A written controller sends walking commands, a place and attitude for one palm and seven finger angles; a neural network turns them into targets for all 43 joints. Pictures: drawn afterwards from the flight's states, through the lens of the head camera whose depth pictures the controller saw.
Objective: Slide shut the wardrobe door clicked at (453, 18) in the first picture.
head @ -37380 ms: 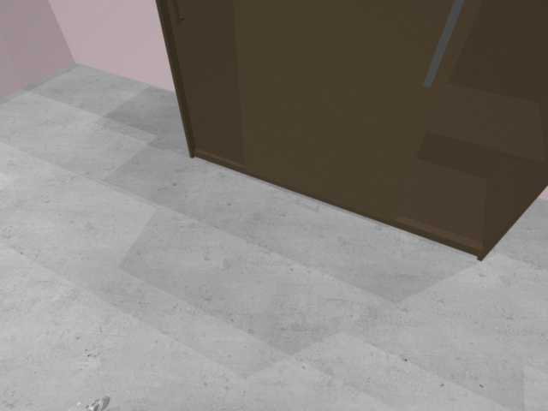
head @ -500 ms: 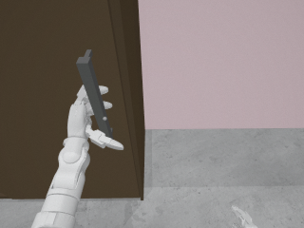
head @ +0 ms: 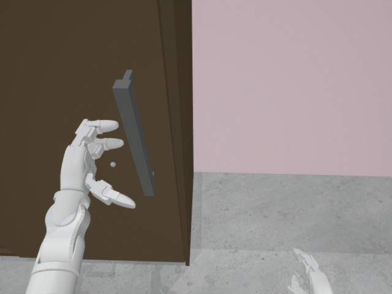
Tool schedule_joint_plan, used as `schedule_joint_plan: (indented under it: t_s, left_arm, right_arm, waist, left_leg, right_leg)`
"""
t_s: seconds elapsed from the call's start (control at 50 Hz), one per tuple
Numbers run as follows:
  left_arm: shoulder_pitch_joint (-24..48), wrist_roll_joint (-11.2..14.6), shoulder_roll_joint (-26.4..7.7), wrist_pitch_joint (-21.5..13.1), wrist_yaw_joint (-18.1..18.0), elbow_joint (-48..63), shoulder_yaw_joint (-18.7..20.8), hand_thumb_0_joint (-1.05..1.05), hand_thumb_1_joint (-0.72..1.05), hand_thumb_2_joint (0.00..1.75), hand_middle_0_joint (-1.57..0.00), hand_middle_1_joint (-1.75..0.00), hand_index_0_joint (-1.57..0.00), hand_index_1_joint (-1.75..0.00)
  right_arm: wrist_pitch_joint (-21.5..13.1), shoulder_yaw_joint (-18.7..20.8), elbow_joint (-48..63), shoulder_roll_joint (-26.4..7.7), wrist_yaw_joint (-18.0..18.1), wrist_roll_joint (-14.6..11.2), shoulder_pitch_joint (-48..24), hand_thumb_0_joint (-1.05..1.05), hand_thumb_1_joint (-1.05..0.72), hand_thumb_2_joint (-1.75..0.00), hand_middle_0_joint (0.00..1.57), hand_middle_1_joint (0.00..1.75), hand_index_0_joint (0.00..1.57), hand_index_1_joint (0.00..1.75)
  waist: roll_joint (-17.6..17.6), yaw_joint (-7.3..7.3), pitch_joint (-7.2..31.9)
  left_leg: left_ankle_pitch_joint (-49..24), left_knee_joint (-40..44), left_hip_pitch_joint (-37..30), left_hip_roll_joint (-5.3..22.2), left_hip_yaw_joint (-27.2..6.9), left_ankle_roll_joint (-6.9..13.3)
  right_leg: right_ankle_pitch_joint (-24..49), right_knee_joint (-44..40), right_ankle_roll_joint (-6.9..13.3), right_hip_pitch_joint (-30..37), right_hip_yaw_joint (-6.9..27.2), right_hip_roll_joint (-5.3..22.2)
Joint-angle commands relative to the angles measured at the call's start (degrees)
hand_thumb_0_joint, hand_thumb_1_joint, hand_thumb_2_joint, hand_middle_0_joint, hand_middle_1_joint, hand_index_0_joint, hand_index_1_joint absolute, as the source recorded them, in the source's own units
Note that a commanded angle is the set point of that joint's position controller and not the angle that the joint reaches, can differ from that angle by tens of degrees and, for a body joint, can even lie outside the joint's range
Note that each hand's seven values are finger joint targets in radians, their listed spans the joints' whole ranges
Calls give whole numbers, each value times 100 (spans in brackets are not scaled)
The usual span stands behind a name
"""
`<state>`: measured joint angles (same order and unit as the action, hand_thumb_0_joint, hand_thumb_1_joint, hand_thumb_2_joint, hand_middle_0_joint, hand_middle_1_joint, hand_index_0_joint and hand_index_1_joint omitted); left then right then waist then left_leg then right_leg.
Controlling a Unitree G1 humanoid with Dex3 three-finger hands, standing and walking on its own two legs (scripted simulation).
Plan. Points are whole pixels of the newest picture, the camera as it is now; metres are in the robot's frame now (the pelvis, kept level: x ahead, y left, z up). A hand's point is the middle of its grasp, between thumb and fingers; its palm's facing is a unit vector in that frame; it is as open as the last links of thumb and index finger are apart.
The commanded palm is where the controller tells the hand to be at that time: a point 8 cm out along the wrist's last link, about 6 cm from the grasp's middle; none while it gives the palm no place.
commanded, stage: slip the hand off the handle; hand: left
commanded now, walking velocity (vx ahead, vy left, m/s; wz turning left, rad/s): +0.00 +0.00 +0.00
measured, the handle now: (141, 143) +0.37 +0.15 +0.13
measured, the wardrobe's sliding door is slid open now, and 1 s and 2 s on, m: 0.00 0.00 0.00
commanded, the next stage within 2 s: draw the hand back to the body in 0.82 s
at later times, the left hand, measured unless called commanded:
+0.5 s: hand (94, 201) +0.23 +0.20 +0.12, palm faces +0.18 -0.98 -0.12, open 14.7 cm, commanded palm +0.20 +0.25 +0.13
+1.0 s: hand (79, 227) +0.19 +0.21 +0.13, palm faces +0.16 -0.98 -0.10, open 14.7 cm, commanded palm +0.15 +0.25 +0.14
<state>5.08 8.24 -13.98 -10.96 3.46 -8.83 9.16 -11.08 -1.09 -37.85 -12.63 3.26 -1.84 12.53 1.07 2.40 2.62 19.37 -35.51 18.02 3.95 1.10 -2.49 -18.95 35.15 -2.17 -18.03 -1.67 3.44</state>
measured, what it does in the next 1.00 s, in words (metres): stands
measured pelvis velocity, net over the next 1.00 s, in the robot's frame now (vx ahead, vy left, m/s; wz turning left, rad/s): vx -0.01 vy -0.01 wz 0.03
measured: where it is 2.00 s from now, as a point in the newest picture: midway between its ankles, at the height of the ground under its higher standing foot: outside the picture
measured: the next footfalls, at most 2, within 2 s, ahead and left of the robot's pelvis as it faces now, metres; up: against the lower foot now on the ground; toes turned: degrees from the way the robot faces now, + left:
none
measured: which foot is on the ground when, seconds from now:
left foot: down 0.00-1.00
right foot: down 0.00-1.00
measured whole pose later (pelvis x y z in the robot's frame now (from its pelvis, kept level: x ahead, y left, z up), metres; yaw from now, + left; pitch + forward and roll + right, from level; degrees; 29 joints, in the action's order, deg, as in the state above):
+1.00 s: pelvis -0.01 -0.01 -0.01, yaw +2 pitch +0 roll -1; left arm -21.8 16.0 -14.8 -9.8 10.4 13.7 12.6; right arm -17.6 -2.1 -37.0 -13.7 4.6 -2.5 14.8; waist 2.8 3.5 3.3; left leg 20.5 -39.4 19.1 4.3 -1.5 -3.0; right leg -20.4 38.1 -1.6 -17.7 -3.8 3.1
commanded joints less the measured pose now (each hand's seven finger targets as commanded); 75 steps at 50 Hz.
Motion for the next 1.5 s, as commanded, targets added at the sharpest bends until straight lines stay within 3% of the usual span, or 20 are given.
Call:
schedule_joint_plan:
  t_s: [0.0, 0.1, 0.16, 0.32, 0.42, 0.48, 0.54, 0.66, 0.76, 0.86, 0.92, 0.94, 1.0, 1.06, 1.12, 1.3, 1.36, 1.42, 1.44, 1.48]
  left_arm:
    - [1452, 145, -975, -341, 90, 1243, 671, 0, -55, 20, -25, -115, -25, -115]
    - [1170, 183, -1189, -430, 147, 1488, 973, 0, -55, 20, -25, -115, -25, -115]
    - [586, 247, -799, -469, 258, 1921, 611, 0, -55, 20, -25, -115, -25, -115]
    - [-176, 312, -867, -322, 233, 2356, 681, 0, -55, 20, -25, -115, -25, -115]
    - [-203, 287, -906, -506, 109, 2963, 666, 0, -55, 20, -25, -115, -25, -115]
    - [-561, 305, -755, -594, 162, 3053, 513, 0, -55, 20, -25, -115, -25, -115]
    - [-759, 351, -651, -499, 282, 2864, 339, 0, -55, 20, -25, -115, -25, -115]
    - [-1178, 486, -904, -232, 407, 2906, 681, 0, -55, 20, -25, -115, -25, -115]
    - [-1545, 492, -870, -469, 328, 3620, 716, 0, -55, 20, -25, -115, -25, -115]
    - [-1810, 555, -875, -581, 419, 3606, 707, 0, -55, 20, -25, -115, -25, -115]
    - [-1977, 622, -848, -484, 533, 3383, 762, 0, -55, 20, -25, -115, -25, -115]
    - [-2078, 1053, -794, 42, 853, 3001, 740, 0, -55, 20, -25, -115, -25, -115]
    - [-1563, 1213, -1243, 608, 1123, 3582, 1095, 0, -55, 20, -25, -115, -25, -115]
    - [-1869, 1134, -1047, 762, 1063, 3964, 1017, 0, -55, 20, -25, -115, -25, -115]
    - [-2161, 1151, -961, 736, 953, 4085, 1093, 0, -55, 20, -25, -115, -25, -115]
    - [-2207, 1046, -1096, 1237, 946, 4295, 1191, 0, -55, 20, -25, -115, -25, -115]
    - [-2141, 1041, -1127, 1167, 941, 4569, 1211, 0, -48, 24, -25, -111, -25, -111]
    - [-2031, 1059, -1158, 1057, 923, 4730, 1276, 0, -37, 29, -24, -104, -24, -104]
    - [-2115, 91, -1888, 783, 17, 5205, 1488, 0, -33, 31, -24, -102, -24, -102]
    - [-2896, -37, -1038, 776, -440, 4541, 986, 0, -26, 34, -24, -98, -24, -98]
  right_arm:
    - [-293, 273, 783, -737, 66, 7, -348, 0, -90, -90, 20, 30, 20, 30]
    - [-312, 317, 840, -746, 41, 26, -331, 0, -90, -90, 20, 30, 20, 30]
    - [-390, 315, 955, -695, -29, 22, -370, 0, -90, -90, 20, 30, 20, 30]
    - [-456, 254, 1026, -718, -1, -1, -535, 0, -90, -90, 20, 30, 20, 30]
    - [-592, 224, 1022, -659, 28, 28, -600, 0, -90, -90, 20, 30, 20, 30]
    - [-674, 207, 1017, -645, 22, 41, -589, 0, -90, -90, 20, 30, 20, 30]
    - [-693, 164, 1016, -657, 39, 3, -602, 0, -90, -90, 20, 30, 20, 30]
    - [-716, 148, 1099, -678, 121, -8, -651, 0, -90, -90, 20, 30, 20, 30]
    - [-872, 132, 1157, -614, 81, 16, -647, 0, -90, -90, 20, 30, 20, 30]
    - [-980, 153, 1070, -664, 76, 30, -528, 0, -90, -90, 20, 30, 20, 30]
    - [-993, 164, 1019, -678, 110, -2, -514, 0, -90, -90, 20, 30, 20, 30]
    - [-1043, 115, 1099, -741, 199, -136, -614, 0, -90, -90, 20, 30, 20, 30]
    - [-1185, 76, 1160, -762, 401, -166, -668, 0, -90, -90, 20, 30, 20, 30]
    - [-1283, 62, 1176, -705, 373, -139, -585, 0, -90, -90, 20, 30, 20, 30]
    - [-1372, 48, 1151, -652, 295, -121, -568, 0, -90, -90, 20, 30, 20, 30]
    - [-1196, 32, 1247, -676, 292, -166, -651, 0, -90, -90, 20, 30, 20, 30]
    - [-1231, 19, 1261, -657, 312, -145, -614, 0, -90, -90, 20, 30, 20, 30]
    - [-1274, -25, 1217, -616, 319, -134, -632, 0, -90, -90, 20, 30, 20, 30]
    - [-1181, 74, 1286, -576, 319, 72, -691, 0, -90, -90, 20, 30, 20, 30]
    - [-1028, 52, 1289, -499, 258, 104, -637, 0, -90, -90, 20, 30, 20, 30]
  waist:
    - [116, -47, 1199]
    - [14, 20, 1408]
    - [147, 43, 1471]
    - [-104, 5, 613]
    - [257, -12, 743]
    - [173, -19, 825]
    - [49, -66, 421]
    - [-284, 27, 311]
    - [205, 89, 602]
    - [-63, -25, 344]
    - [18, -22, 198]
    - [134, 50, 381]
    - [200, 94, 691]
    - [-55, 113, 725]
    - [90, 164, 652]
    - [293, 185, 323]
    - [157, 157, 400]
    - [436, 154, 425]
    - [550, 341, 65]
    - [21, 201, -124]
  left_leg:
    - [-1813, 388, -454, -354, 141, 259]
    - [-2155, 340, -461, -327, 140, 251]
    - [-2316, 305, -545, -311, 133, 246]
    - [-1215, 476, -110, -327, 91, 277]
    - [-891, 426, -257, -349, 73, 295]
    - [-892, 365, -269, -363, 57, 309]
    - [-520, 414, -69, -362, 28, 300]
    - [-286, 400, 83, -402, 46, 338]
    - [-535, 317, -98, -408, 41, 314]
    - [-561, 189, 59, -411, 9, 328]
    - [-460, 189, 154, -410, 2, 309]
    - [-266, 314, 48, -401, 16, 322]
    - [-538, 343, -215, -421, -37, 377]
    - [-1054, 330, -314, -416, -69, 393]
    - [-1410, 328, -410, -400, -95, 347]
    - [-1226, 454, -397, -377, -52, 316]
    - [-1348, 438, -510, -368, -87, 335]
    - [-1355, 449, -577, -372, -107, 311]
    - [-1430, 562, -372, -408, 68, 296]
    - [-1323, 596, -378, -350, 60, 265]
  right_leg:
    - [1938, -274, 267, 460, -186, -355]
    - [2203, -170, 269, 579, -210, -364]
    - [2315, -129, 265, 588, -232, -365]
    - [1269, -339, 227, 247, -266, -371]
    - [843, -390, 233, 153, -203, -361]
    - [880, -358, 226, 156, -206, -360]
    - [496, -451, 204, 16, -211, -352]
    - [125, -627, 153, 32, -130, -303]
    - [403, -479, 189, 140, -163, -305]
    - [512, -444, 159, -21, -158, -308]
    - [381, -466, 159, -71, -157, -293]
    - [297, -577, 203, 100, -136, -287]
    - [624, -607, 183, 346, -164, -288]
    - [1227, -458, 166, 401, -323, -319]
    - [1628, -335, 204, 455, -408, -344]
    - [1424, -447, 220, 404, -383, -382]
    - [1512, -445, 221, 416, -410, -399]
    - [1505, -465, 241, 467, -413, -390]
    - [1566, -780, 256, 592, -156, -340]
    - [1481, -702, 236, 481, -254, -280]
